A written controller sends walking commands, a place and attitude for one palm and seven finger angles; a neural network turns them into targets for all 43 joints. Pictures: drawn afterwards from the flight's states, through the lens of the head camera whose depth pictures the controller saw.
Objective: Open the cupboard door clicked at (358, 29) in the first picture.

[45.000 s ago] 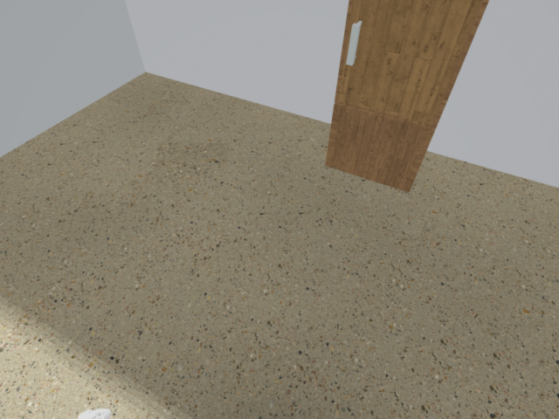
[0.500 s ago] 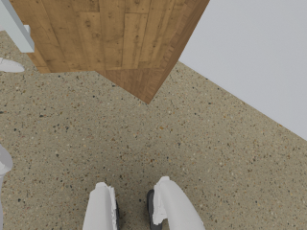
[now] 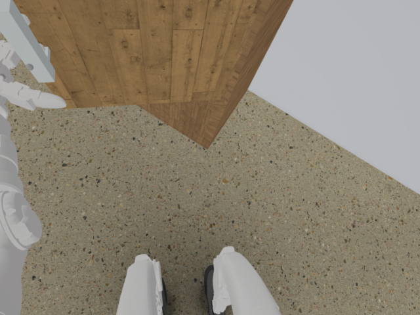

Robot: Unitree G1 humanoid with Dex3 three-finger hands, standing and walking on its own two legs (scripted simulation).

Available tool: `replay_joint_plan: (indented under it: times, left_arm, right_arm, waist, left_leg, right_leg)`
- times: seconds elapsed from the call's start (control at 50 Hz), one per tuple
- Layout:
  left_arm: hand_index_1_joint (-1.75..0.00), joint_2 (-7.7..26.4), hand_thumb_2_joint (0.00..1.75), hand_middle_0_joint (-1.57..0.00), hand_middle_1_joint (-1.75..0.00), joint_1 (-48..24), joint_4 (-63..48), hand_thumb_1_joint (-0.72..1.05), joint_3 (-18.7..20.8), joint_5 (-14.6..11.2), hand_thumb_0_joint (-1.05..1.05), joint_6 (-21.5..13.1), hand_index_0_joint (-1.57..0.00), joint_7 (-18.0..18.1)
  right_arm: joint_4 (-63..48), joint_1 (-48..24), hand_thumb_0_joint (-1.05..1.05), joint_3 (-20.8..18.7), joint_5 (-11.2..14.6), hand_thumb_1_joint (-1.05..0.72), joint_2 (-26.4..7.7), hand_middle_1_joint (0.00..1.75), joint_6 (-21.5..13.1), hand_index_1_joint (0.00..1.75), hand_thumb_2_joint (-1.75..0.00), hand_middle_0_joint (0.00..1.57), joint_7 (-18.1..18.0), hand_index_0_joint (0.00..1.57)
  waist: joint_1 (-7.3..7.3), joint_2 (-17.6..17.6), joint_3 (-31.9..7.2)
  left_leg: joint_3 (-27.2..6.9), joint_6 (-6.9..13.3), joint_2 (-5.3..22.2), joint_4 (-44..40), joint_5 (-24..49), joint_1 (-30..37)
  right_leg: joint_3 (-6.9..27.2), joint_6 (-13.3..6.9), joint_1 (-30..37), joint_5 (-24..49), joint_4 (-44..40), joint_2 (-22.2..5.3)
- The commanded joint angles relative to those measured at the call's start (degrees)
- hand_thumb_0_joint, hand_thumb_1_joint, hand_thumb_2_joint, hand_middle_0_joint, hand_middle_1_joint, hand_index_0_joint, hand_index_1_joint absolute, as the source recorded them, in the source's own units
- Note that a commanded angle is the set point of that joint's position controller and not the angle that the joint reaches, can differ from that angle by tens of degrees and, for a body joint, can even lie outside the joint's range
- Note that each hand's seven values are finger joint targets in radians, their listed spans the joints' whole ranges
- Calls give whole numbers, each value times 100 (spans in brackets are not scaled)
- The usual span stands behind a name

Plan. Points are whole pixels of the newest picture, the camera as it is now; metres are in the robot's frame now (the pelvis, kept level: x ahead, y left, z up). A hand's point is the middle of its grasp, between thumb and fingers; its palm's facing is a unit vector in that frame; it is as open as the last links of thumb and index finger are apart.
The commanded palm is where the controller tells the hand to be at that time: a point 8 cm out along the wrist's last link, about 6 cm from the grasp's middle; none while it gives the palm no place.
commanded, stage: slide the fingers in behind the handle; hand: left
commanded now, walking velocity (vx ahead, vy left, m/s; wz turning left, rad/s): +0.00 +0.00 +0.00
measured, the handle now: (27, 34) +0.58 +0.27 +0.05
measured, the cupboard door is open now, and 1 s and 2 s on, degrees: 41 41 67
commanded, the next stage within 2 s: close the thumb around the handle in 0.44 s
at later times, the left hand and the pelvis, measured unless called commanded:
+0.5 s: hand (32, 64) +0.53 +0.26 +0.05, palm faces +0.10 -0.99 -0.02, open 14.0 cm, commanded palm +0.52 +0.28 +0.05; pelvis +0.00 +0.00 +0.00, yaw +0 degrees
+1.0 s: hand (30, 65) +0.53 +0.26 +0.05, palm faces +0.10 -1.00 -0.02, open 8.3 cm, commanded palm +0.51 +0.28 +0.05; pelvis +0.00 +0.00 +0.00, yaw +0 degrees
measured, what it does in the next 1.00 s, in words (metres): stands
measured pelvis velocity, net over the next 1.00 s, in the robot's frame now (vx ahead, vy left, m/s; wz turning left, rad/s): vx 0.00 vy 0.00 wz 0.00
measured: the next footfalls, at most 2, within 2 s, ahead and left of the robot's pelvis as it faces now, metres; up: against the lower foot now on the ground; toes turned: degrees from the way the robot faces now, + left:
none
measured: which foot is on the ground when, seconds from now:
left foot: down 0.00-1.00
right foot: down 0.00-1.00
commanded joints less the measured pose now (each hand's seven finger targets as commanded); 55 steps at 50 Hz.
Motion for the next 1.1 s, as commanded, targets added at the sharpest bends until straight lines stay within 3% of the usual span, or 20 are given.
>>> replay_joint_plan:
  times: [0.0,0.1,0.16,0.2,0.34,0.38,0.42,0.46,0.52,0.56,0.6,0.66,0.7,0.78,0.84,0.9,0.94,0.96,1.02,1.08]
  left_arm:
    - [-120,1506,30,-30,-120,-2450,-1127,-50,84,-52,0,-417,-30,87]
    - [-120,1738,30,-30,-120,-2527,-1118,-50,220,40,0,-507,-30,158]
    - [-120,1616,30,-30,-120,-2455,-1113,-50,123,17,0,-460,-30,133]
    - [-120,1766,30,-30,-120,-2238,-1159,-50,296,-4,0,-460,-30,107]
    - [-120,1714,30,-30,-120,-2405,-1148,-50,213,-59,0,-426,-30,56]
    - [-120,1473,30,-30,-120,-2542,-1083,-50,39,-60,0,-450,-30,55]
    - [-120,1799,30,-30,-120,-2448,-1053,-50,286,-64,0,-447,-30,65]
    - [-120,1573,30,-30,-120,-2427,-1070,-50,109,-57,0,-431,-30,32]
    - [-120,1554,30,-30,-120,-2312,-1004,-50,90,-55,0,-396,-30,3]
    - [-121,1609,35,-31,-121,-2399,-896,-39,97,-46,0,-335,-31,26]
    - [-122,1812,40,-32,-122,-2462,-1101,-28,256,-35,0,-391,-32,49]
    - [-124,1478,47,-33,-124,-2527,-1210,-11,23,-34,0,-444,-33,79]
    - [-125,1671,52,-34,-125,-2503,-1312,0,190,-50,0,-500,-34,92]
    - [-128,1508,61,-35,-128,-2381,-1024,23,120,-68,0,-404,-35,79]
    - [-130,1661,68,-36,-130,-2344,-1064,40,205,-48,0,-398,-36,95]
    - [-131,1654,76,-38,-131,-2324,-1316,56,217,-66,0,-503,-38,67]
    - [-133,1444,80,-38,-133,-2093,-1229,68,120,-97,0,-498,-38,48]
    - [-133,1385,83,-39,-133,-2210,-1287,73,56,-120,0,-493,-39,44]
    - [-135,1410,90,-40,-135,-2126,-1039,90,83,-120,0,-423,-40,37]
    - [-135,1518,90,-40,-135,-2327,-1109,90,136,-110,0,-468,-40,70]
  right_arm:
    - [-89,1222,0,-434,-39,-90,-1233,30,-51,30,-90,20,-86,20]
    - [-97,1244,0,-432,-59,-90,-1249,30,-44,30,-90,20,-86,20]
    - [-122,1199,0,-423,-49,-90,-1223,30,-30,30,-90,20,-71,20]
    - [-165,1232,0,-430,-42,-90,-1246,30,-15,30,-90,20,-71,20]
    - [-126,1186,0,-421,-16,-90,-1249,30,-37,30,-90,20,-100,20]
    - [-87,1214,0,-426,-22,-90,-1225,30,-63,30,-90,20,-102,20]
    - [-79,1245,0,-431,-35,-90,-1274,30,-68,30,-90,20,-113,20]
    - [-71,1228,0,-432,-35,-90,-1240,30,-65,30,-90,20,-101,20]
    - [-93,1229,0,-430,-22,-90,-1243,30,-41,30,-90,20,-91,20]
    - [-98,1214,0,-413,-13,-90,-1256,30,-36,30,-90,20,-106,20]
    - [-108,1234,0,-419,-25,-90,-1270,30,-45,30,-90,20,-107,20]
    - [-86,1187,0,-435,-40,-90,-1224,30,-63,30,-90,20,-81,20]
    - [-61,1250,0,-448,-44,-90,-1263,30,-50,30,-90,20,-89,20]
    - [-74,1241,0,-435,-35,-90,-1248,30,-41,30,-90,20,-86,20]
    - [-114,1218,0,-424,-33,-90,-1256,30,-47,30,-90,20,-91,20]
    - [-110,1220,0,-440,-45,-90,-1240,30,-48,30,-90,20,-81,20]
    - [-105,1203,0,-453,-33,-90,-1217,30,-36,30,-90,20,-58,20]
    - [-86,1195,0,-456,-35,-90,-1229,30,-32,30,-90,20,-62,20]
    - [-89,1186,0,-454,-7,-90,-1240,30,-27,30,-90,20,-76,20]
    - [-85,1202,0,-440,-26,-90,-1245,30,-50,30,-90,20,-96,20]
  waist:
    - [-116,1258,-3083]
    - [-66,1387,-3300]
    - [-66,1364,-3283]
    - [32,1323,-3472]
    - [-68,1186,-3238]
    - [-149,1265,-3135]
    - [-66,1237,-3295]
    - [-89,1310,-3282]
    - [-51,1338,-3248]
    - [-121,1160,-3035]
    - [-37,1335,-3301]
    - [-100,1454,-3282]
    - [-59,1441,-3423]
    - [-101,1237,-3168]
    - [-54,1199,-3221]
    - [2,1426,-3446]
    - [33,1359,-3309]
    - [-35,1303,-3286]
    - [-36,1199,-3046]
    - [-58,1262,-3072]
  left_leg:
    - [-636,-160,-52,-762,2943,3098]
    - [-666,-187,-54,-730,3064,3199]
    - [-595,-162,-69,-708,3035,3059]
    - [-605,-170,-67,-714,3226,3157]
    - [-581,-136,-69,-716,2838,2906]
    - [-616,-133,-67,-700,2830,2955]
    - [-608,-142,-72,-698,2861,2951]
    - [-606,-146,-70,-692,2959,3028]
    - [-612,-162,-66,-715,2988,3054]
    - [-590,-131,-67,-713,2776,2838]
    - [-603,-151,-65,-704,2925,3018]
    - [-634,-172,-56,-705,3000,3195]
    - [-692,-196,-27,-722,3241,3377]
    - [-675,-164,-47,-740,3012,3151]
    - [-634,-160,-67,-757,2918,3057]
    - [-660,-203,-40,-753,3262,3354]
    - [-660,-214,-41,-789,3282,3384]
    - [-675,-207,-35,-799,3241,3362]
    - [-637,-189,-50,-831,2946,3164]
    - [-644,-168,-65,-808,2917,3134]
  right_leg:
    - [281,-105,751,1596,-578,192]
    - [282,-123,774,1629,-499,185]
    - [318,-100,930,1737,-522,180]
    - [312,-108,1043,1862,-494,187]
    - [333,-85,997,1679,-547,192]
    - [316,-101,801,1615,-531,198]
    - [324,-97,943,1651,-529,193]
    - [316,-96,888,1705,-534,186]
    - [303,-102,861,1686,-532,193]
    - [307,-86,867,1603,-560,192]
    - [314,-106,884,1656,-519,198]
    - [298,-101,737,1627,-540,193]
    - [271,-113,750,1710,-505,195]
    - [265,-106,729,1620,-536,198]
    - [291,-97,900,1633,-562,202]
    - [284,-111,865,1768,-526,202]
    - [264,-111,868,1747,-571,211]
    - [257,-103,859,1734,-577,205]
    - [264,-100,814,1599,-613,207]
    - [283,-115,803,1583,-580,203]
